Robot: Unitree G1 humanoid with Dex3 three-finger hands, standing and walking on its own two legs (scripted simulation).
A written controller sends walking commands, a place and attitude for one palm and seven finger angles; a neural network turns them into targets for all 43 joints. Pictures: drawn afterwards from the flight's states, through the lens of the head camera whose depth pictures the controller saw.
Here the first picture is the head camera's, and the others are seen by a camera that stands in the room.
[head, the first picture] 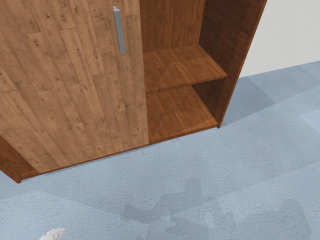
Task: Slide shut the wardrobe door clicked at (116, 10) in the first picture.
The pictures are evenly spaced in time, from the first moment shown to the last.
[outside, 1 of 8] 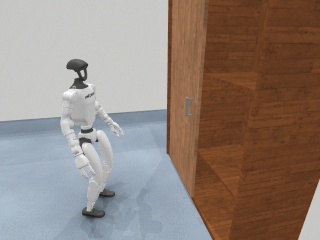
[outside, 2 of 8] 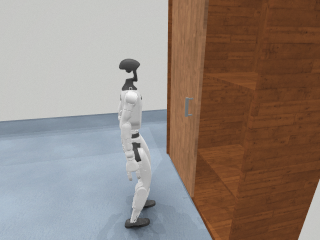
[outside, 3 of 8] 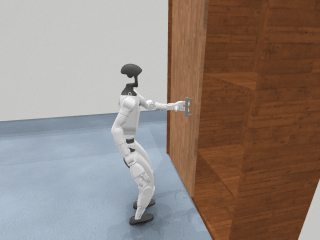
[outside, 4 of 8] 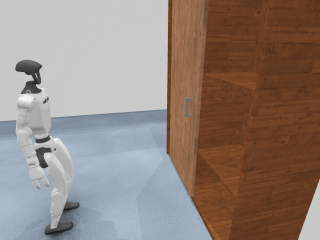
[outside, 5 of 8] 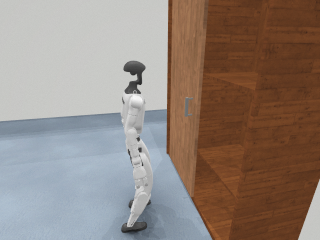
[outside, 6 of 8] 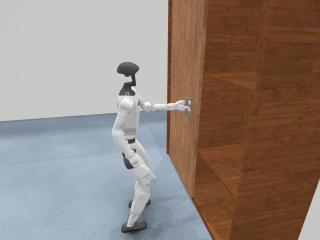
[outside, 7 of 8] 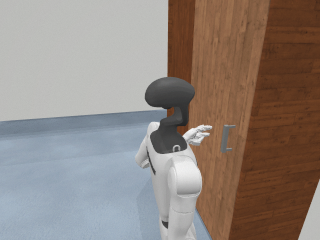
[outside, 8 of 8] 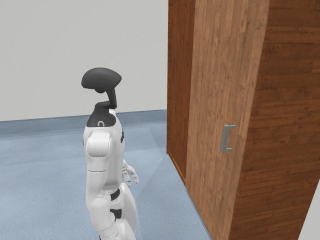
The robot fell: no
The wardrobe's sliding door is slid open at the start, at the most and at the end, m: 0.59 0.59 0.00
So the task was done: yes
